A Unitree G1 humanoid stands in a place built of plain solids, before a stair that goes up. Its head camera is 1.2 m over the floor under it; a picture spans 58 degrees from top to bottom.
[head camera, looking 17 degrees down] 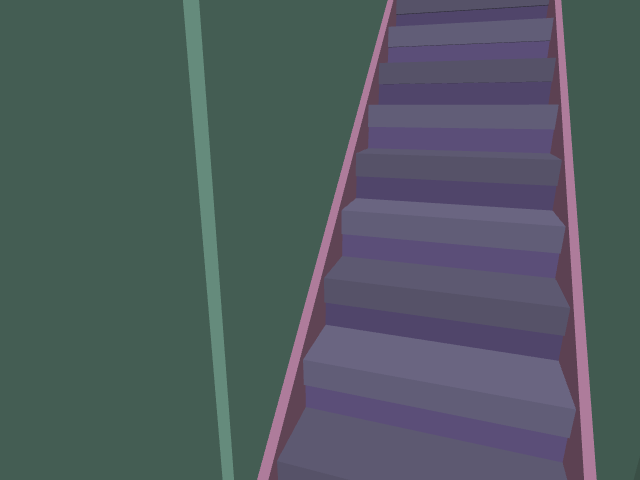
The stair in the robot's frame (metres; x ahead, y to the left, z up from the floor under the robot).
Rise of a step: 0.20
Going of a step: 0.23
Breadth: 0.80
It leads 18 degrees to the right of straight ahead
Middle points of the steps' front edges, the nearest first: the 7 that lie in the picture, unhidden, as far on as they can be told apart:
1.13 -0.32 0.41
1.34 -0.40 0.61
1.56 -0.47 0.81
1.78 -0.54 1.01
2.00 -0.61 1.21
2.22 -0.68 1.41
2.44 -0.75 1.62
